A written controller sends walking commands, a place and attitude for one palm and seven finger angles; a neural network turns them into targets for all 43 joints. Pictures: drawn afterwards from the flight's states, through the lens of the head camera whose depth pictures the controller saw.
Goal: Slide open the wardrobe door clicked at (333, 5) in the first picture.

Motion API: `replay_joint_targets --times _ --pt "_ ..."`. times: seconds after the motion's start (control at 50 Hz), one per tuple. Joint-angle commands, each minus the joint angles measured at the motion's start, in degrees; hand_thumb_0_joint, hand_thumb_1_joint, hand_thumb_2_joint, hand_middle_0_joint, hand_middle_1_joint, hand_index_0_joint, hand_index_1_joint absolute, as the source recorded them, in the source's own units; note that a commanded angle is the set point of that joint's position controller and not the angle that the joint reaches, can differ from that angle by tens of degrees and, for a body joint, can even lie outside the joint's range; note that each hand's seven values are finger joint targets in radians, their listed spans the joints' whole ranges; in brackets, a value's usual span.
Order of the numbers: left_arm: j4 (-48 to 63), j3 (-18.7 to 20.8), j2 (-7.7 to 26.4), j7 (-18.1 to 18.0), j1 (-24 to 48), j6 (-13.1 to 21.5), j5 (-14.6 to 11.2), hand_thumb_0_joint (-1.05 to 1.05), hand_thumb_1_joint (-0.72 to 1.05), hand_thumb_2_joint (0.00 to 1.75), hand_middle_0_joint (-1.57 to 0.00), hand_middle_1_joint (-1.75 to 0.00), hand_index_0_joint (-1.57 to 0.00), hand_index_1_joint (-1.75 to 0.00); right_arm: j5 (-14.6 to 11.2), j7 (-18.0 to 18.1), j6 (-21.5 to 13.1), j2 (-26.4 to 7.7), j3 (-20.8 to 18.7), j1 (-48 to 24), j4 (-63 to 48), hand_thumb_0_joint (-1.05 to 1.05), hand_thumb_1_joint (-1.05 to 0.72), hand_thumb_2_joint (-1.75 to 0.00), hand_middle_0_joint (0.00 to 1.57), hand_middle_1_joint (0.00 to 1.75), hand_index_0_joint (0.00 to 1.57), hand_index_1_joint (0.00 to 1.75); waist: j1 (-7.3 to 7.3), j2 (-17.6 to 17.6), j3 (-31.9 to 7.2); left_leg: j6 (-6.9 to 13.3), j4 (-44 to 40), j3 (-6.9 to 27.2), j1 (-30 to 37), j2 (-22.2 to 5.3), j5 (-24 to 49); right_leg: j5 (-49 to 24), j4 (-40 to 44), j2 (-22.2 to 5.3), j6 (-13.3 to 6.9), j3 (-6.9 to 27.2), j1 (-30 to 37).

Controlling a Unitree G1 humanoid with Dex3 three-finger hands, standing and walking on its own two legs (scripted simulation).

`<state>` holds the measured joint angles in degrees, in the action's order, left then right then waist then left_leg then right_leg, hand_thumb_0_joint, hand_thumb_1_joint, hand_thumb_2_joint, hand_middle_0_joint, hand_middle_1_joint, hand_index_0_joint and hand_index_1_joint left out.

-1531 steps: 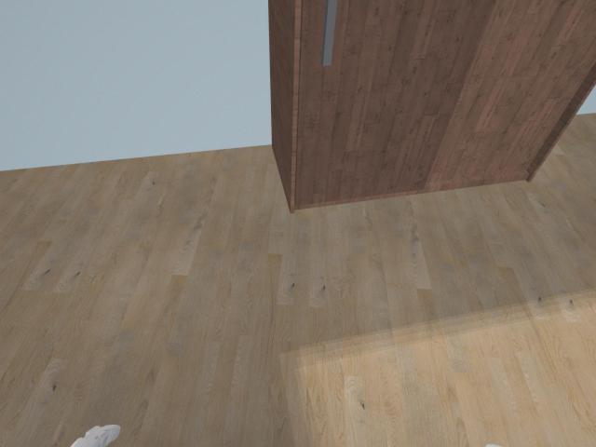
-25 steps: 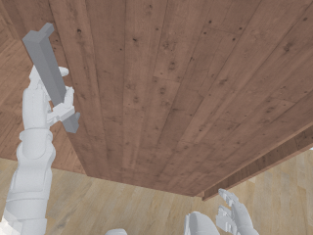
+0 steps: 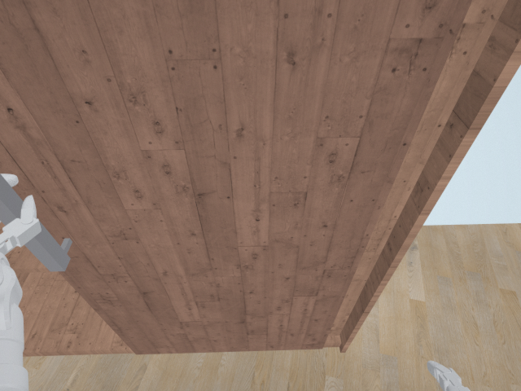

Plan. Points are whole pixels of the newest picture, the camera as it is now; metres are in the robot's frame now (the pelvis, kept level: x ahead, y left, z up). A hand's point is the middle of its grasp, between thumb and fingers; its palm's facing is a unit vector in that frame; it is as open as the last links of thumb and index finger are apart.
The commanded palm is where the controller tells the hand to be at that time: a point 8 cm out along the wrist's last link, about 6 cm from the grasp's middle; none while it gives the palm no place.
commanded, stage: stop walking and hold the door there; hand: left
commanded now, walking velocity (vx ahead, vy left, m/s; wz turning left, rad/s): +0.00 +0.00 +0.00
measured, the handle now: (20, 202) +0.35 +0.39 +0.12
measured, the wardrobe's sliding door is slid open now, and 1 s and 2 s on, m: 0.56 0.56 0.56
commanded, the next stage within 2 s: loosen the grip on the handle in 1.80 s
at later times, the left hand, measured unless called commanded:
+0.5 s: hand (25, 221) +0.31 +0.36 +0.12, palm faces +0.57 -0.78 -0.26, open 6.5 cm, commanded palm +0.26 +0.38 +0.09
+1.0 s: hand (25, 225) +0.31 +0.36 +0.11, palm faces +0.43 -0.86 -0.27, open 5.8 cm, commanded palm +0.27 +0.40 +0.09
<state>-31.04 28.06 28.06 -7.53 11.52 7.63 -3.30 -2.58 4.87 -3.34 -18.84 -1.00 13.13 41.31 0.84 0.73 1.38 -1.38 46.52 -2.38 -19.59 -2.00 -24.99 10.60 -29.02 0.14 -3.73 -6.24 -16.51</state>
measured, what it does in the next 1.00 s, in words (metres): steps on the spot: left foot, then left foot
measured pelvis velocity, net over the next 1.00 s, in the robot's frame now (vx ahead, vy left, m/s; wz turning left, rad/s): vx -0.05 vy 0.07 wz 0.07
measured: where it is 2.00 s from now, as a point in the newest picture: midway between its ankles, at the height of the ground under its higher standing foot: outside the picture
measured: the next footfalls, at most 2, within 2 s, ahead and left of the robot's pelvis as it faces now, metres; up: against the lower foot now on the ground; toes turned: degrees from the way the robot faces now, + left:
left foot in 0.08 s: +0.05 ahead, +0.12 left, +0.00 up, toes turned +3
left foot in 0.94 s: +0.02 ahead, +0.20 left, +0.00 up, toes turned +4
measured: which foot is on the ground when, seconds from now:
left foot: up 0.00-0.06, down 0.08-0.76, up 0.78-0.92, down 0.94-1.00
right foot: down 0.00-1.00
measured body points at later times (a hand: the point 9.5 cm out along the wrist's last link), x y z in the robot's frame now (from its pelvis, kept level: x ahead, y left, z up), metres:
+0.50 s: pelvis -0.03 +0.01 +0.00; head -0.05 +0.00 +0.45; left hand +0.28 +0.40 +0.14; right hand +0.07 -0.25 -0.11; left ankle +0.01 +0.12 -0.73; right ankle +0.01 -0.10 -0.73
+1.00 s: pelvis -0.05 +0.07 -0.01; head -0.04 +0.05 +0.44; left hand +0.29 +0.41 +0.13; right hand +0.09 -0.22 -0.12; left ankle -0.02 +0.20 -0.74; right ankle +0.01 -0.10 -0.73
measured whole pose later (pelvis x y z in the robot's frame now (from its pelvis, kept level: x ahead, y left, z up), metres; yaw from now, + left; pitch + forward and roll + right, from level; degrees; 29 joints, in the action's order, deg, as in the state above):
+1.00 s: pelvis -0.05 +0.07 -0.01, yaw +4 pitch -2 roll +2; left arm -42.9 16.5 23.7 -3.5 26.0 15.1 -1.6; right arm -2.5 4.7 0.5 -19.4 -3.4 13.1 42.1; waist 0.3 0.5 3.4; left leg 0.2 33.9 -3.4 -16.4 0.3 -13.9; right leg 15.3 -37.0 -9.6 4.0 -1.1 -19.5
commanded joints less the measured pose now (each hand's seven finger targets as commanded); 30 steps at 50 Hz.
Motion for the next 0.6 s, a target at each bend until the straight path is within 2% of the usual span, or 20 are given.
replay_joint_targets --times 0.0,0.02,0.04,0.06,0.08,0.1,0.12,0.16,0.18,0.2,0.24,0.26,0.28,0.34,0.38,0.44,0.48,0.52,0.56,0.58 --pt "7.3 1.5 16.7 -1.1 12.1 3.0 1.5 0.00 0.90 0.90 -0.45 -1.40 -0.45 -1.40 0.0 0.3 -3.2 -5.2 -1.5 -3.0 -7.2 0.00 -0.90 -0.90 0.20 0.30 0.20 0.30 -1.02 -3.6 -9.0 0.9 -15.0 -0.8 7.5 0.1 7.1 8.2 14.4 -13.4 -1.8 13.8 0.7" --pt "8.2 0.1 15.9 -0.9 13.0 3.3 1.5 0.00 0.90 0.90 -0.45 -1.40 -0.45 -1.40 -0.1 0.2 -3.3 -5.6 -1.9 -2.5 -7.0 0.00 -0.90 -0.90 0.20 0.30 0.20 0.30 -0.41 -1.5 -8.8 1.2 -19.2 -0.6 11.2 -0.4 9.8 11.2 14.0 -12.3 -0.6 13.4 -1.5" --pt "9.9 -1.4 15.1 -0.7 14.5 3.9 1.6 0.00 0.90 0.90 -0.45 -1.40 -0.45 -1.40 0.0 0.2 -3.3 -6.4 -2.2 -2.3 -7.2 0.00 -0.90 -0.90 0.20 0.30 0.20 0.30 -0.13 1.9 -7.9 2.2 -23.5 2.6 11.6 -3.1 8.8 13.5 11.6 -10.0 0.9 12.2 -2.4" --pt "11.4 -2.4 14.4 -0.7 15.1 4.4 1.2 0.00 0.90 0.90 -0.45 -1.40 -0.45 -1.40 0.0 0.4 -3.3 -7.7 -2.4 -3.4 -7.8 0.00 -0.90 -0.90 0.20 0.30 0.20 0.30 -0.49 9.5 -5.9 4.2 -29.4 9.3 8.8 -8.5 6.6 14.3 6.7 -5.6 2.6 9.2 -2.3" --pt "11.4 -2.7 14.5 -0.8 14.2 4.2 1.7 0.00 0.90 0.90 -0.45 -1.40 -0.45 -1.40 -0.4 0.2 -2.8 -7.6 -1.9 -2.6 -8.0 0.00 -0.90 -0.90 0.20 0.30 0.20 0.30 -1.63 13.4 -6.2 7.1 -32.9 15.3 6.0 -13.5 8.1 11.2 0.9 -1.9 4.0 6.3 0.0" --pt "8.5 -5.4 11.0 -0.7 11.9 3.7 1.7 0.00 0.90 0.90 -0.45 -1.40 -0.45 -1.40 -0.7 0.1 -2.5 -5.4 -1.1 -2.9 -7.8 0.00 -0.90 -0.90 0.20 0.30 0.20 0.30 -1.41 14.7 -6.2 8.3 -35.2 16.5 1.2 -14.8 5.1 10.0 -3.8 -0.2 3.9 6.3 3.6" --pt "7.7 -3.8 13.0 -1.0 13.7 3.4 2.2 0.00 0.90 0.90 -0.45 -1.40 -0.45 -1.40 -0.2 0.3 -2.5 -5.2 -1.1 -3.3 -7.7 0.00 -0.90 -0.90 0.20 0.30 0.20 0.30 -1.32 15.5 -4.2 8.4 -35.7 15.7 -2.4 -14.9 4.5 9.0 -6.2 -0.9 3.8 6.6 5.0" --pt "6.3 -1.8 16.2 -1.3 14.4 3.0 2.3 0.00 0.90 0.90 -0.45 -1.40 -0.45 -1.40 -0.3 0.6 -2.3 -6.1 -1.8 -2.1 -7.4 0.00 -0.90 -0.90 0.20 0.30 0.20 0.30 -1.41 10.5 -5.3 6.8 -31.5 11.9 -0.2 -12.5 10.7 4.1 -2.1 -1.4 4.2 6.6 6.7" --pt "4.5 -2.8 15.1 -1.1 13.5 2.7 2.5 0.00 0.90 0.90 -0.45 -1.40 -0.45 -1.40 -0.3 0.6 -2.3 -6.3 -1.9 -1.7 -7.2 0.00 -0.90 -0.90 0.20 0.30 0.20 0.30 -1.46 7.5 -6.5 5.8 -28.5 9.2 1.7 -11.3 14.6 1.8 1.2 -1.5 4.5 6.6 7.4" --pt "2.8 -4.5 13.1 -0.7 13.7 2.4 2.5 0.00 0.90 0.90 -0.45 -1.40 -0.45 -1.40 -0.4 0.4 -2.3 -6.1 -1.8 -1.5 -7.3 0.00 -0.90 -0.90 0.20 0.30 0.20 0.30 -1.22 6.4 -6.8 4.7 -26.5 7.2 2.3 -9.7 15.5 0.4 4.0 -2.0 4.5 7.1 8.0" --pt "0.8 -4.5 13.1 -0.4 15.2 2.5 2.6 0.00 0.90 0.90 -0.45 -1.40 -0.45 -1.40 -0.1 0.4 -2.5 -6.2 -2.0 -1.0 -6.9 0.00 -0.90 -0.90 0.20 0.30 0.20 0.30 -0.49 4.6 -7.6 2.6 -24.5 4.8 3.7 -7.4 16.3 -3.8 5.5 -3.8 3.7 9.1 6.7" --pt "-1.7 -3.8 14.3 -0.4 15.0 2.3 2.7 0.00 0.90 0.90 -0.45 -1.40 -0.45 -1.40 0.1 0.4 -2.4 -6.6 -2.0 -0.7 -6.2 0.00 -0.90 -0.90 0.20 0.30 0.20 0.30 -0.12 6.1 -6.6 2.2 -25.3 4.5 4.2 -7.0 17.3 -5.2 5.3 -4.0 3.7 8.2 5.7" --pt "-1.4 -3.9 14.2 -0.2 15.5 2.5 2.7 0.00 0.90 0.90 -0.45 -1.40 -0.45 -1.40 -0.3 0.3 -2.3 -6.3 -2.1 -0.2 -6.1 0.00 -0.90 -0.90 0.20 0.30 0.20 0.30 -0.54 4.3 -8.8 2.0 -25.2 3.9 3.6 -7.1 15.1 -3.1 4.8 -3.6 3.9 8.2 6.5" --pt "-5.2 -2.6 16.1 -0.2 17.9 2.9 2.2 0.00 0.90 0.90 -0.45 -1.40 -0.45 -1.40 -0.6 0.4 -2.2 -6.1 -2.0 -0.5 -5.9 0.00 -0.90 -0.90 0.20 0.30 0.20 0.30 -0.63 -0.1 -8.7 2.1 -23.0 2.6 5.0 -5.4 7.7 3.9 8.8 -5.1 3.3 11.6 2.3" --pt "-8.7 -2.0 17.6 -0.1 18.4 2.9 2.1 0.00 0.90 0.90 -0.45 -1.40 -0.45 -1.40 -0.7 0.5 -1.9 -6.2 -1.9 0.0 -5.3 0.00 -0.90 -0.90 0.20 0.30 0.20 0.30 -0.52 -0.2 -8.1 2.2 -23.2 2.6 5.5 -5.0 6.2 7.2 10.2 -5.4 3.2 11.9 0.4" --pt "-10.1 -4.2 15.4 0.3 21.6 3.7 2.3 0.00 0.90 0.90 -0.45 -1.40 -0.45 -1.40 -0.8 0.4 -2.2 -6.0 -1.8 -0.7 -5.7 0.00 -0.90 -0.90 0.20 0.30 0.20 0.30 -0.24 -1.2 -6.9 2.4 -23.3 3.1 6.0 -5.0 3.6 12.4 11.5 -5.3 3.3 12.3 -2.7" --pt "-12.8 -3.6 16.6 0.2 20.9 3.8 2.3 0.00 0.90 0.90 -0.45 -1.40 -0.45 -1.40 -0.9 0.6 -2.0 -6.4 -1.7 -0.2 -5.1 0.00 -0.90 -0.90 0.20 0.30 0.20 0.30 -0.32 0.1 -6.2 2.6 -24.4 3.5 5.7 -5.2 3.3 12.8 11.3 -4.9 3.5 11.3 -3.0" --pt "-14.1 -3.3 16.9 0.3 22.1 4.1 2.3 0.00 0.90 0.90 -0.45 -1.40 -0.45 -1.40 -1.1 0.5 -2.0 -6.7 -1.9 -0.4 -5.3 0.00 -0.90 -0.90 0.20 0.30 0.20 0.30 -0.40 -1.7 -6.0 2.6 -24.5 3.9 5.0 -5.1 3.3 12.8 11.1 -4.8 3.6 11.2 -3.1" --pt "-14.3 -5.6 14.9 0.6 22.8 4.5 2.3 0.00 0.90 0.90 -0.45 -1.40 -0.45 -1.40 -1.1 0.7 -2.1 -6.4 -1.8 -0.3 -5.1 0.00 -0.90 -0.90 0.20 0.30 0.20 0.30 -0.10 0.9 -5.6 2.8 -25.7 4.0 6.2 -5.4 4.4 11.1 10.7 -4.5 3.6 10.2 -3.1" --pt "-14.5 -5.1 15.1 0.6 22.6 4.6 2.4 0.00 0.90 0.90 -0.45 -1.40 -0.45 -1.40 -1.2 0.7 -2.0 -6.6 -1.8 -0.1 -5.1 0.00 -0.90 -0.90 0.20 0.30 0.20 0.30 -0.35 0.9 -5.9 2.8 -26.1 4.6 6.0 -5.7 4.7 10.1 9.7 -4.0 3.7 9.9 -2.8"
